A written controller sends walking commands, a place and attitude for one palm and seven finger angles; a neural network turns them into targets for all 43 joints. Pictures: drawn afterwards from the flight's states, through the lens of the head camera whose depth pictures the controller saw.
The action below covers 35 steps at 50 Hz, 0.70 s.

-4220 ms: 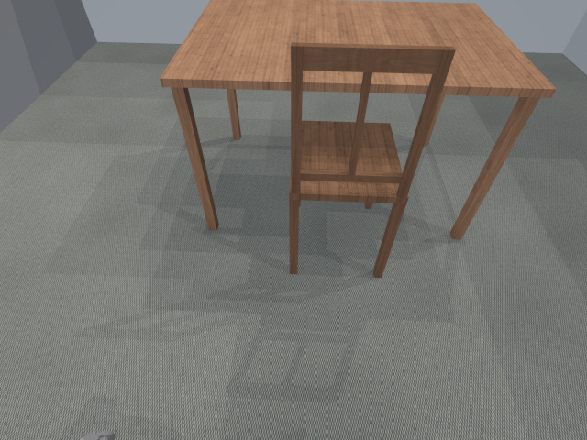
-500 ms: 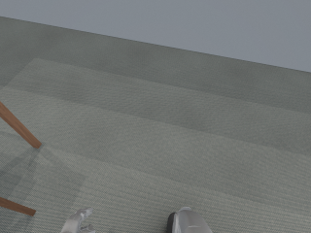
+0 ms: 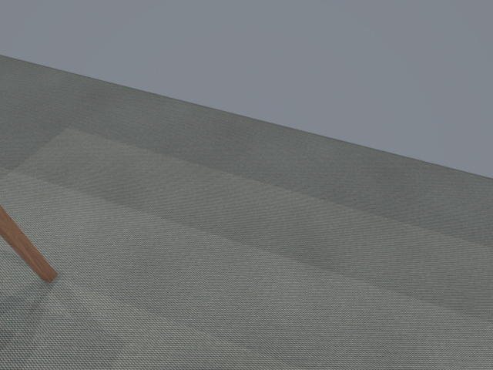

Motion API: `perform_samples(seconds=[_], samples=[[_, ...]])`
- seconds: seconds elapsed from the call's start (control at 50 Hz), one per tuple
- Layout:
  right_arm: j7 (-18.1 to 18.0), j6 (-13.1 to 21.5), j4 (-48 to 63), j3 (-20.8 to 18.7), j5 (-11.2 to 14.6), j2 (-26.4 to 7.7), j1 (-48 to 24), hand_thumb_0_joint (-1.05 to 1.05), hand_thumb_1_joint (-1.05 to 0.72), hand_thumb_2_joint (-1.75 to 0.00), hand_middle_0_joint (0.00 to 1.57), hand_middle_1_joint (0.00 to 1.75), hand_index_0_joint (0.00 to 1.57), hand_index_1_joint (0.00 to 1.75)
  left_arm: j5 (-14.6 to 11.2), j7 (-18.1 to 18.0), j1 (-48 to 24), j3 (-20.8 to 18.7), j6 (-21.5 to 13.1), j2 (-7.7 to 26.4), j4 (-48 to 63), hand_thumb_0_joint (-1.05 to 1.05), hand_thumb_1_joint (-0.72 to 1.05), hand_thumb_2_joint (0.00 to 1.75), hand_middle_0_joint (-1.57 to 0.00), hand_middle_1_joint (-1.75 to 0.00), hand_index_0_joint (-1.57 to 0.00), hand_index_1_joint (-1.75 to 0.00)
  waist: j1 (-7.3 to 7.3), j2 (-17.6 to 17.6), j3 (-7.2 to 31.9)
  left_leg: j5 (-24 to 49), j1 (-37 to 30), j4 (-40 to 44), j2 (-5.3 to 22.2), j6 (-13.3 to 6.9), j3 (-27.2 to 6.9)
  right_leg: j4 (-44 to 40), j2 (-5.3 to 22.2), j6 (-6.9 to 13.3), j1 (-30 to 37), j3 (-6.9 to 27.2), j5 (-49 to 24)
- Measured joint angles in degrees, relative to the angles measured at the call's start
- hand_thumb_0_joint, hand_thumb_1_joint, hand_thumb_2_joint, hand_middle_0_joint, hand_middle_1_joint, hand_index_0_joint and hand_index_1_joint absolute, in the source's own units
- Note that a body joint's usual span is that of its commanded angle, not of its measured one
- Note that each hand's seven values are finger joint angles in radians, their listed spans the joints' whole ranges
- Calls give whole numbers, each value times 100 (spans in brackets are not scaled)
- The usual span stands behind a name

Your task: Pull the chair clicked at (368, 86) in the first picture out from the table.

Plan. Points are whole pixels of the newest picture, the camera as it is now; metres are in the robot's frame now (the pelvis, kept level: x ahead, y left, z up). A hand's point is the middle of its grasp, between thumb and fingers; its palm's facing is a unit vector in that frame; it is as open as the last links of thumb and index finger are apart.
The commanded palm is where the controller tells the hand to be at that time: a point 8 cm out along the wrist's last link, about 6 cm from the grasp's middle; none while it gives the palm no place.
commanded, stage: turn to face it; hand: left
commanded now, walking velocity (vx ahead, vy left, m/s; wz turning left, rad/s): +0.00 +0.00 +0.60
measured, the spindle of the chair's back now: out of the picture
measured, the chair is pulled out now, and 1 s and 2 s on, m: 0.00 0.00 0.00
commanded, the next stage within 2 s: none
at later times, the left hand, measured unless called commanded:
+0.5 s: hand out of the picture +0.08 +0.20 -0.14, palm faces +0.29 -0.92 -0.27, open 7.4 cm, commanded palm none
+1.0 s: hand out of the picture -0.13 +0.17 -0.17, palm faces +0.61 -0.74 -0.29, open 7.4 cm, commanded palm none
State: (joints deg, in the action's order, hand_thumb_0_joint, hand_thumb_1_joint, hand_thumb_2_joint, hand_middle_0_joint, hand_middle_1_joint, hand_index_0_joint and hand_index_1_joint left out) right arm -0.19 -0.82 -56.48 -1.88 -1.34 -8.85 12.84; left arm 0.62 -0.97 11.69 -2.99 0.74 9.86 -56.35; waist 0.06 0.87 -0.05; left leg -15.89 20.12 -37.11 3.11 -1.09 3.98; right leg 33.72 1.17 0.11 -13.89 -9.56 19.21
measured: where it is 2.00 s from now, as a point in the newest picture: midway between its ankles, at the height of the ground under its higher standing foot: outside the picture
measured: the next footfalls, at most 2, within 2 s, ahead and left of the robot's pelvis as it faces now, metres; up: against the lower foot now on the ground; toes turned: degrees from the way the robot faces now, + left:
right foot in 0.52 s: +0.07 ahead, -0.15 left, +0.00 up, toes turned +16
left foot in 0.94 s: -0.06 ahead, +0.09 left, +0.00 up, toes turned +39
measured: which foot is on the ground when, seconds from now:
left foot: down 0.00-0.50, up 0.52-0.92, down 0.94-1.00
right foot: up 0.00-0.50, down 0.52-0.94, up 0.96-1.00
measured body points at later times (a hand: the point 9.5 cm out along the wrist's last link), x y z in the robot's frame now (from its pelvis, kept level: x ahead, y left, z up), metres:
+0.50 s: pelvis +0.01 -0.04 +0.01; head +0.04 -0.04 +0.46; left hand +0.06 +0.25 -0.12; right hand +0.10 -0.28 -0.14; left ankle +0.04 +0.09 -0.73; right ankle +0.03 -0.16 -0.72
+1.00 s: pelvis -0.02 -0.03 +0.00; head +0.01 +0.01 +0.44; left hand -0.16 +0.21 -0.15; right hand +0.24 -0.17 -0.12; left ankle -0.09 +0.07 -0.73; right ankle +0.03 -0.16 -0.69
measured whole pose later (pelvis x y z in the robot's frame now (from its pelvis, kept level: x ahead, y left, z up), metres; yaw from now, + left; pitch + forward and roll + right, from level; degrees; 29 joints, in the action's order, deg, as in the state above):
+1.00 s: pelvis -0.02 -0.03 +0.00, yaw +35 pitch +0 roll +1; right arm 1.8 -1.8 -50.2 -3.8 -1.1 -14.8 6.2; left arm 0.9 -0.9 15.8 -4.8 3.6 15.8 -53.1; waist -2.0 3.0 -5.1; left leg -17.6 17.6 -36.0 0.8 -0.4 3.7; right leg 52.9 10.2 -4.4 -21.4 -8.1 30.3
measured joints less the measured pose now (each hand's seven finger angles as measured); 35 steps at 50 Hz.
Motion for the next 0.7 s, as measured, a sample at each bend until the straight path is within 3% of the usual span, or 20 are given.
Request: perform_samples(seconds=[0.06, 0.12, 0.18, 0.3, 0.4, 0.5, 0.54, 0.58, 0.64, 0.7], samples=[[-10, -22, 48, 9, -52, 17, -2, -1, -94, -90, 20, 30, 20, 30, 22, -14, 74, -81, 118, 68, -17, 1, 91, 90, -20, -30, -20, -30, -32, 103, -77, 9, -18, 142, -175, -229, -28, 1469, 57, -169, -567, 343, 818], [-33, -13, 86, 10, -39, 4, 1, -1, -93, -90, 20, 30, 20, 30, 35, 8, 119, -160, 144, 161, -54, 1, 91, 90, -20, -30, -20, -30, -44, 130, -181, 277, -151, 612, -307, -268, -97, 2534, 117, -285, -1054, 618, 580], [-43, 8, 110, -12, -13, -33, 27, 0, -92, -90, 20, 30, 20, 30, 26, 2, 164, -209, 166, 252, -68, 1, 91, 90, -20, -30, -20, -30, -26, 98, -234, 489, -254, 989, -393, -292, -211, 2726, 196, -402, -1236, 778, 395], [-34, -28, 126, -106, -4, -141, 100, 0, -91, -90, 20, 30, 20, 30, 3, -27, 25, -263, 236, 374, 7, 1, 91, 90, -20, -30, -20, -30, 70, -24, -289, 665, -274, 1209, -513, -253, -556, 2243, 231, -536, -1168, 965, 436], [-9, -120, 127, -198, -23, -276, 121, 0, -91, -90, 20, 30, 20, 30, -30, -36, -286, -226, 235, 343, 218, 1, 91, 90, -20, -30, -20, -30, 176, -165, -305, 726, -156, 1120, -618, -144, -916, 1557, 96, -505, -933, 1035, 568], [34, -254, 192, -311, -10, -443, 131, 0, -91, -90, 20, 30, 20, 30, -63, -32, -443, -126, 114, 237, 533, 1, 91, 90, -20, -30, -20, -30, 225, -297, -216, 679, 107, 770, -785, 76, -1290, -47, -69, -354, -216, 985, 77], [42, -305, 207, -384, 6, -526, 93, 0, -91, -90, 20, 30, 20, 30, -12, -46, -425, -76, 52, 167, 609, 1, 91, 90, -20, -30, -20, -30, 188, -373, -200, -195, 435, -14, -789, 193, -1219, -285, -57, -87, -115, 888, -88], [61, -354, 208, -431, -28, -598, 52, 0, -91, -90, 20, 30, 20, 30, 1, -42, -350, -18, 56, 89, 641, 1, 91, 90, -20, -30, -20, -30, 191, -393, -200, -768, 793, -1183, -750, 272, -951, -275, 37, 25, -27, 730, -187], [134, -366, 264, -451, -34, -668, -11, 0, -91, -90, 20, 30, 20, 30, 19, -40, -211, 22, 58, 34, 630, 1, 90, 90, -20, -30, -20, -30, 210, -325, -222, -641, 1109, -2489, -527, 402, -577, -462, 212, 48, 185, 530, -286], [178, -378, 309, -439, -25, -687, -70, 0, -91, -90, 20, 30, 20, 30, 36, -30, -103, 53, 34, 23, 607, 1, 90, 90, -20, -30, -20, -30, 197, -214, -279, -534, 1088, -2821, -289, 527, -397, -532, 386, 42, 305, 317, -291]])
